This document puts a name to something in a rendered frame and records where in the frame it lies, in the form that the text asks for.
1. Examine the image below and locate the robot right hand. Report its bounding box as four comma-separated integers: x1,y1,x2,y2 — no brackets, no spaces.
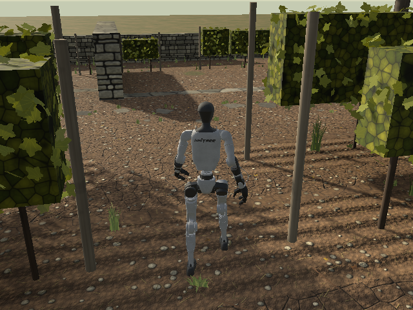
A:
233,186,248,205

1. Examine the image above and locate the robot right thigh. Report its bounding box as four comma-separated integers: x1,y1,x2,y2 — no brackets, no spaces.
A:
215,180,228,215

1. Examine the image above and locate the right robot foot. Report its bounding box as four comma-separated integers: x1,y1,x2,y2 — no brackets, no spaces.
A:
219,236,228,251

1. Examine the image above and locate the robot right forearm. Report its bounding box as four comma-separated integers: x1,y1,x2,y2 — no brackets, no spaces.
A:
230,157,246,189

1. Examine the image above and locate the robot left forearm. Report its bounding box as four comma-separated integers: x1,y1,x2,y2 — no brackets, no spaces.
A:
174,154,183,173

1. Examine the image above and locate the robot left hand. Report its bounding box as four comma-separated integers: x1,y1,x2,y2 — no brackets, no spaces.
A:
174,169,189,180

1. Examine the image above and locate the left robot upper arm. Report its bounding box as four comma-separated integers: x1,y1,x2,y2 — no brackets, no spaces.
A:
176,130,193,164

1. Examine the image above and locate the right robot upper arm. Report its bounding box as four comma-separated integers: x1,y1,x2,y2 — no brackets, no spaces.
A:
219,130,236,167

